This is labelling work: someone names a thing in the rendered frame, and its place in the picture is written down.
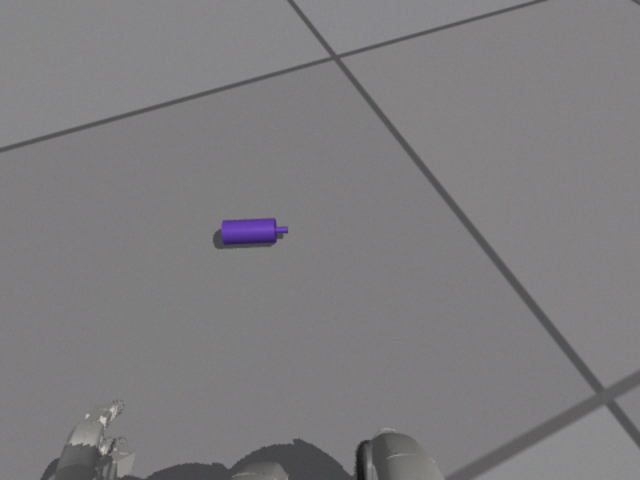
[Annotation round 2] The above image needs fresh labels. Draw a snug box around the bottle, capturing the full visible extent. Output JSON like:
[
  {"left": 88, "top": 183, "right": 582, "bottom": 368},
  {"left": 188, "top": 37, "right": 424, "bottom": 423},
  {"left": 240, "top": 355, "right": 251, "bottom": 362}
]
[{"left": 221, "top": 218, "right": 288, "bottom": 245}]

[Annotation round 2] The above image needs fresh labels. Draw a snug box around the left robot arm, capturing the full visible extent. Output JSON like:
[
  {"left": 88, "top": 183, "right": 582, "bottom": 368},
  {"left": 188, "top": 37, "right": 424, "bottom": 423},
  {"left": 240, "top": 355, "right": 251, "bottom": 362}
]
[{"left": 47, "top": 464, "right": 98, "bottom": 480}]

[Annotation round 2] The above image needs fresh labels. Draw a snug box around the left robot hand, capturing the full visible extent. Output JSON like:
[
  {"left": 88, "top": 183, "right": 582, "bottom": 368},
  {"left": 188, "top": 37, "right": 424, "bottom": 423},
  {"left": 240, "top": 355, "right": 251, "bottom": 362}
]
[{"left": 56, "top": 400, "right": 136, "bottom": 480}]

